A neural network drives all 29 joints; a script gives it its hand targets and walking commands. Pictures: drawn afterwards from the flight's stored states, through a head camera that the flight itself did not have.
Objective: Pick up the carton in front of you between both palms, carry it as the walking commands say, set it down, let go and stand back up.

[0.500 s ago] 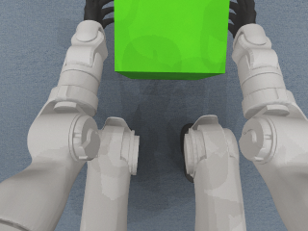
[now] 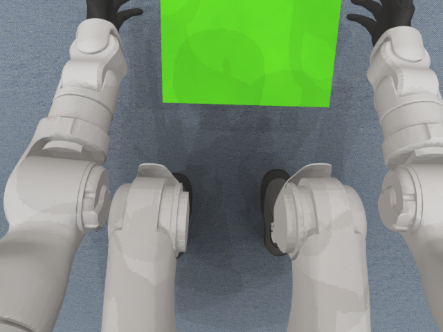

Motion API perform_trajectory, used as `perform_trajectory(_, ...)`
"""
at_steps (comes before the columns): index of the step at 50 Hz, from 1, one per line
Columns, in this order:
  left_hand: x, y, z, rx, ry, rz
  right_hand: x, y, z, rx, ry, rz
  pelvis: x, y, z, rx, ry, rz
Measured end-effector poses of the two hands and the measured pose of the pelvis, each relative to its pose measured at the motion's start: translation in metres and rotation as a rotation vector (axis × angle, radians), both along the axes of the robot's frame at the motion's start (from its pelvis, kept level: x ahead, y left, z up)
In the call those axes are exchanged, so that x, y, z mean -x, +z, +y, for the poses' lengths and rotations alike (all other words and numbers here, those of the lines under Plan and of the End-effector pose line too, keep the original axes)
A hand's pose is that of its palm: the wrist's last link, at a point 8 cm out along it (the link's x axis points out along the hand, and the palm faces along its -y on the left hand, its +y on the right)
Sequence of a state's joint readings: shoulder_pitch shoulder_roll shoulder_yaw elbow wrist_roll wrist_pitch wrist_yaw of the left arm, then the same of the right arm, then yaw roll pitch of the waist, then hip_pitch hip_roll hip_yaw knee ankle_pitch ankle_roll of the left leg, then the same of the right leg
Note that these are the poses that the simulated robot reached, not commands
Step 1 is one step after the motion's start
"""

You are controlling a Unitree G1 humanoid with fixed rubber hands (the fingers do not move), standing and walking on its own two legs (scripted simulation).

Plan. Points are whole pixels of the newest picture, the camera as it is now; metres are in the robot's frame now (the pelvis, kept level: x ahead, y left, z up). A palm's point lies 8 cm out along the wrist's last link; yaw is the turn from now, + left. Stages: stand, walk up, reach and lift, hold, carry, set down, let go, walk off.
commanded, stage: set down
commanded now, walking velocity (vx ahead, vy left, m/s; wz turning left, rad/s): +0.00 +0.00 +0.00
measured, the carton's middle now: (242, 40) +0.51 -0.03 -0.24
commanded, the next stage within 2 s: let go in 1.02 s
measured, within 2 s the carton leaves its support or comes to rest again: neither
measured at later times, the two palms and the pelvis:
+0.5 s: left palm out of the picture +0.53 +0.16 -0.01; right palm out of the picture +0.52 -0.23 -0.01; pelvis +0.01 +0.00 +0.10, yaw -1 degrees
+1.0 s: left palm out of the picture +0.53 +0.16 +0.14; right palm out of the picture +0.51 -0.24 +0.14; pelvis +0.03 +0.00 +0.24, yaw -1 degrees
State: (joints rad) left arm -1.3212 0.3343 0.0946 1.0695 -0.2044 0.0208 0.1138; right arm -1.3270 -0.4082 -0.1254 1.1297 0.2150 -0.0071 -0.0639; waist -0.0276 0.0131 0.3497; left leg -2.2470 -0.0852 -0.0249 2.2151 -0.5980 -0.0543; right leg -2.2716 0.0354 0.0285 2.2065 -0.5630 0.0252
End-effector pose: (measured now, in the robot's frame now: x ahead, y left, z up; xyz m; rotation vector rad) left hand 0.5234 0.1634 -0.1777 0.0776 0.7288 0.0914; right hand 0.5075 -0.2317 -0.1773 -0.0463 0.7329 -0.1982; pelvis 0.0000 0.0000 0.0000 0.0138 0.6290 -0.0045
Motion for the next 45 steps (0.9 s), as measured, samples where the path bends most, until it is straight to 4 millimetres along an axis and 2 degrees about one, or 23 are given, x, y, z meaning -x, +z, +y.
perform_trajectory(4,-0.008,0.018,-0.005,0.009,-0.006,-0.055,-0.009,0.018,0.003,-0.008,0.006,-0.056,-0.001,0.001,0.0,0.001,-0.004,0.009)
perform_trajectory(8,-0.011,0.051,-0.011,0.01,-0.009,-0.099,-0.011,0.049,0.007,-0.015,0.012,-0.1,-0.002,0.014,0.0,0.0,-0.007,0.02)
perform_trajectory(17,-0.009,0.123,-0.012,0.006,0.011,-0.085,-0.006,0.123,0.004,-0.01,0.005,-0.088,-0.005,0.066,0.0,-0.004,-0.012,0.108)
perform_trajectory(30,-0.01,0.192,-0.005,-0.001,0.012,-0.109,-0.007,0.191,0.0,-0.005,0.015,-0.109,-0.012,0.126,-0.002,-0.005,-0.013,0.178)
perform_trajectory(45,-0.01,0.289,-0.002,0.002,-0.004,-0.11,-0.007,0.289,-0.006,-0.013,0.027,-0.11,-0.029,0.211,-0.003,-0.006,-0.018,0.19)
